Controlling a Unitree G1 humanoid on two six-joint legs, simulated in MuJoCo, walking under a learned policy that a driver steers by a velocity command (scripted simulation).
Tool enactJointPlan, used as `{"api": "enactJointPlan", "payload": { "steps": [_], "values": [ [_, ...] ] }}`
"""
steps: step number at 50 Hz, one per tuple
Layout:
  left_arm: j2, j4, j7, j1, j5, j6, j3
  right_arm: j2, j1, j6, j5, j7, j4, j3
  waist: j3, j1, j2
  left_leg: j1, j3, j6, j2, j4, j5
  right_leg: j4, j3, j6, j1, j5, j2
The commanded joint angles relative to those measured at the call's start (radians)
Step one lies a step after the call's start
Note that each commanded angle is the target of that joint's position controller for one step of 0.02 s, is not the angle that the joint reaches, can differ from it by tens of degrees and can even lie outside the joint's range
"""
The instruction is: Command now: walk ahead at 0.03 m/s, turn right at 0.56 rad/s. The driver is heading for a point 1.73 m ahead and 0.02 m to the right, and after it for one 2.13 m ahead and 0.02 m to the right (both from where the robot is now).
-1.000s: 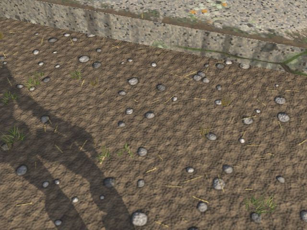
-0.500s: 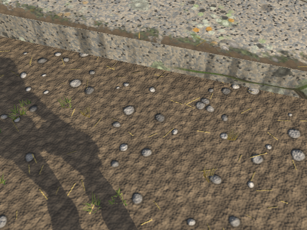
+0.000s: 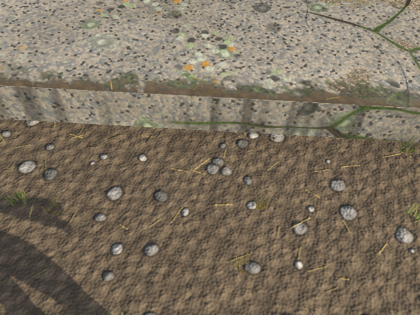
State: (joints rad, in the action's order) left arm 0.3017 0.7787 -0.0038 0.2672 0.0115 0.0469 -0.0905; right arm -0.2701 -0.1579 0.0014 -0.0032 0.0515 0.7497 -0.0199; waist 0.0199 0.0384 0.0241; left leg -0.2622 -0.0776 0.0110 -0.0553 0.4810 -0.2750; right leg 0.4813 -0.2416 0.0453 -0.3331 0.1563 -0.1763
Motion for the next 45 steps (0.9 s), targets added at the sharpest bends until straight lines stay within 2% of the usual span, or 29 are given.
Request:
{"api": "enactJointPlan", "payload": {
  "steps": [1, 2, 3, 4, 5, 6, 8, 10, 14, 18, 20, 21, 22, 23, 24, 25, 26, 27, 28, 29, 31, 33, 35, 37, 38, 39, 40, 42, 45],
  "values": [
    [0.05, -0.087, 0.011, 0.035, -0.015, -0.014, -0.012, -0.255, -0.001, 0.01, -0.021, 0.015, -0.084, -0.053, -0.035, -0.002, -0.251, 0.176, -0.457, 0.159, 0.438, -0.303, 0.132, 0.286, 0.088, -0.038, -0.23, 0.419, -0.041],
    [0.141, -0.074, 0.013, 0.02, 0.022, -0.013, -0.032, -0.217, -0.029, 0.004, -0.028, 0.006, -0.072, -0.052, -0.035, -0.011, -0.162, 0.092, -0.396, 0.233, 0.461, -0.24, 0.341, 0.487, 0.119, -0.051, -0.195, 0.427, 0.051],
    [0.147, -0.059, 0.007, 0.03, 0.02, -0.009, -0.038, -0.147, -0.003, 0.004, -0.017, 0.0, -0.081, -0.033, -0.03, 0.013, -0.107, 0.074, -0.295, 0.223, 0.4, -0.213, 0.422, 0.563, 0.12, -0.054, -0.171, 0.381, 0.07],
    [0.135, -0.042, 0.002, 0.046, 0.019, 0.0, -0.037, -0.117, 0.029, 0.003, -0.014, -0.005, -0.088, -0.026, -0.01, 0.027, -0.097, 0.062, -0.183, 0.189, 0.327, -0.197, 0.457, 0.626, 0.13, -0.062, -0.167, 0.324, 0.077],
    [0.128, -0.037, -0.007, 0.054, 0.018, 0.01, -0.035, -0.115, 0.043, 0.002, -0.017, -0.003, -0.098, -0.024, -0.024, 0.031, -0.139, 0.094, -0.116, 0.164, 0.28, -0.182, 0.481, 0.681, 0.144, -0.071, -0.185, 0.283, 0.078],
    [0.124, -0.035, -0.017, 0.057, 0.014, 0.017, -0.032, -0.114, 0.031, 0.002, -0.02, -0.001, -0.104, -0.024, -0.03, 0.019, -0.171, 0.121, -0.072, 0.164, 0.263, -0.165, 0.564, 0.717, 0.161, -0.085, -0.203, 0.274, 0.08],
    [0.115, -0.053, -0.028, 0.009, 0.004, 0.024, -0.024, -0.123, -0.026, 0.0, -0.022, -0.004, -0.096, -0.029, -0.04, -0.015, -0.164, 0.184, -0.036, 0.174, 0.262, -0.145, 0.623, 0.707, 0.182, -0.105, -0.236, 0.26, 0.092],
    [0.097, -0.071, -0.03, -0.042, 0.002, 0.027, -0.014, -0.135, -0.094, 0.002, -0.019, -0.006, -0.075, -0.037, -0.046, -0.053, -0.166, 0.252, -0.048, 0.192, 0.28, -0.131, 0.647, 0.639, 0.172, -0.114, -0.253, 0.267, 0.094],
    [0.072, -0.076, -0.026, -0.068, -0.002, 0.032, 0.003, -0.15, -0.114, 0.008, -0.02, -0.017, -0.054, -0.046, -0.057, -0.063, -0.185, 0.266, -0.049, 0.207, 0.304, -0.117, 0.626, 0.465, 0.176, -0.102, -0.177, 0.3, 0.102],
    [0.051, -0.078, -0.014, -0.084, -0.011, 0.03, 0.024, -0.163, -0.096, 0.005, -0.023, -0.036, -0.04, -0.05, -0.066, -0.067, -0.218, 0.181, -0.028, 0.205, 0.297, -0.091, 0.62, 0.241, 0.247, -0.068, 0.009, 0.32, 0.112],
    [0.043, -0.068, -0.007, -0.063, -0.013, 0.022, 0.032, -0.171, -0.095, -0.004, -0.017, -0.041, -0.025, -0.053, -0.066, -0.049, -0.215, 0.162, -0.028, 0.192, 0.29, -0.056, 0.613, 0.079, 0.271, -0.047, 0.087, 0.243, 0.112],
    [0.034, -0.053, -0.004, -0.033, -0.009, 0.013, 0.037, -0.168, -0.085, -0.01, -0.01, -0.041, -0.019, -0.052, -0.063, -0.022, -0.193, 0.125, -0.013, 0.161, 0.274, -0.025, 0.569, -0.091, 0.28, -0.032, 0.171, 0.109, 0.115],
    [0.053, -0.049, 0.002, -0.031, 0.005, 0.0, 0.039, -0.152, -0.105, -0.01, -0.009, -0.041, -0.011, -0.047, -0.068, -0.019, -0.147, 0.048, -0.003, 0.106, 0.26, -0.001, 0.459, -0.218, 0.216, -0.019, 0.282, -0.031, 0.158],
    [0.116, -0.055, 0.009, -0.016, 0.025, -0.015, 0.035, -0.089, -0.142, -0.009, -0.014, -0.046, -0.028, -0.03, -0.12, -0.042, 0.036, -0.07, 0.056, 0.042, 0.193, 0.121, 0.185, -0.261, -0.02, 0.011, 0.415, -0.111, 0.364],
    [0.159, -0.056, 0.015, -0.067, 0.011, -0.023, 0.032, -0.036, -0.12, -0.019, -0.003, -0.038, -0.043, -0.012, -0.056, -0.05, 0.2, -0.095, 0.112, 0.005, 0.08, 0.106, -0.218, -0.212, -0.133, 0.133, 0.26, -0.39, 0.514],
    [0.103, -0.051, 0.015, -0.072, 0.011, -0.033, 0.044, -0.086, -0.097, -0.036, -0.006, -0.029, -0.024, -0.022, -0.037, -0.023, 0.142, -0.058, 0.067, -0.002, 0.098, 0.204, -0.273, -0.204, -0.111, 0.192, 0.224, -0.385, 0.504],
    [0.067, -0.047, 0.018, -0.104, 0.011, -0.039, 0.06, -0.09, -0.093, -0.042, -0.001, -0.032, -0.015, -0.026, -0.015, -0.039, 0.131, -0.067, 0.054, 0.0, 0.09, 0.226, -0.253, -0.212, -0.067, 0.186, 0.208, -0.352, 0.47],
    [0.051, -0.042, 0.023, -0.135, 0.014, -0.04, 0.068, -0.093, -0.1, -0.043, 0.0, -0.036, 0.001, -0.029, -0.001, -0.055, 0.121, -0.06, 0.046, -0.004, 0.091, 0.218, -0.212, -0.216, -0.018, 0.154, 0.2, -0.324, 0.42],
    [0.058, -0.034, 0.03, -0.139, 0.009, -0.043, 0.069, -0.101, -0.106, -0.043, -0.007, -0.038, 0.012, -0.033, 0.006, -0.06, 0.141, -0.059, 0.054, -0.009, 0.085, 0.212, -0.171, -0.205, 0.014, 0.132, 0.208, -0.365, 0.388],
    [0.06, -0.024, 0.032, -0.134, 0.006, -0.045, 0.07, -0.095, -0.13, -0.041, -0.013, -0.04, 0.031, -0.032, -0.016, -0.063, 0.139, -0.036, 0.06, -0.017, 0.077, 0.208, -0.151, -0.185, 0.046, 0.124, 0.226, -0.432, 0.365],
    [0.057, -0.005, 0.031, -0.119, 0.002, -0.048, 0.074, -0.074, -0.142, -0.04, -0.011, -0.039, 0.055, -0.024, -0.039, -0.057, 0.11, 0.001, 0.069, -0.028, 0.069, 0.174, -0.141, -0.162, 0.068, 0.123, 0.233, -0.461, 0.356],
    [0.057, 0.014, 0.031, -0.118, 0.002, -0.047, 0.075, -0.058, -0.132, -0.041, -0.005, -0.032, 0.07, -0.018, -0.029, -0.05, 0.106, 0.033, 0.077, -0.032, 0.066, 0.087, -0.106, -0.152, 0.061, 0.119, 0.215, -0.385, 0.349],
    [0.064, 0.029, 0.032, -0.134, -0.002, -0.043, 0.072, -0.05, -0.149, -0.036, -0.007, -0.026, 0.096, -0.012, -0.02, -0.07, 0.086, 0.128, 0.08, -0.029, 0.072, -0.086, 0.083, -0.139, 0.059, 0.084, 0.162, -0.247, 0.327],
    [0.051, 0.047, 0.028, -0.105, -0.001, -0.046, 0.074, -0.093, -0.147, -0.018, -0.023, -0.023, 0.107, -0.013, -0.023, -0.052, 0.039, 0.226, -0.013, -0.02, 0.16, -0.137, 0.236, -0.152, 0.051, 0.028, 0.083, -0.03, 0.286],
    [0.042, 0.062, 0.022, -0.066, -0.004, -0.045, 0.07, -0.135, -0.121, -0.016, -0.01, -0.027, 0.125, -0.024, 0.026, -0.006, -0.046, 0.15, -0.018, 0.0, 0.162, -0.097, 0.238, -0.193, 0.086, 0.018, 0.095, 0.025, 0.234],
    [0.046, 0.087, 0.024, -0.08, -0.002, -0.042, 0.071, -0.1, -0.116, -0.012, -0.005, -0.035, 0.137, -0.02, 0.04, -0.036, -0.056, 0.093, -0.017, 0.005, 0.153, -0.118, 0.172, -0.182, 0.101, 0.012, 0.145, 0.027, 0.228],
    [0.048, 0.1, 0.026, -0.088, -0.002, -0.041, 0.068, -0.076, -0.121, -0.007, -0.008, -0.037, 0.15, -0.013, 0.048, -0.044, -0.06, 0.073, -0.015, 0.002, 0.148, -0.14, 0.148, -0.165, 0.102, 0.012, 0.169, 0.006, 0.231],
    [0.054, 0.121, 0.024, -0.085, -0.003, -0.043, 0.063, -0.074, -0.119, -0.001, -0.01, -0.031, 0.171, -0.011, 0.026, -0.042, -0.077, 0.084, -0.016, 0.003, 0.143, -0.158, 0.16, -0.148, 0.104, 0.016, 0.193, -0.047, 0.239],
    [0.042, 0.16, 0.026, -0.072, -0.004, -0.048, 0.067, -0.071, -0.117, 0.002, -0.008, -0.027, 0.199, -0.009, 0.013, -0.041, -0.055, 0.112, -0.019, 0.012, 0.147, -0.163, 0.153, -0.159, 0.108, 0.01, 0.181, -0.035, 0.239]
  ]
}}
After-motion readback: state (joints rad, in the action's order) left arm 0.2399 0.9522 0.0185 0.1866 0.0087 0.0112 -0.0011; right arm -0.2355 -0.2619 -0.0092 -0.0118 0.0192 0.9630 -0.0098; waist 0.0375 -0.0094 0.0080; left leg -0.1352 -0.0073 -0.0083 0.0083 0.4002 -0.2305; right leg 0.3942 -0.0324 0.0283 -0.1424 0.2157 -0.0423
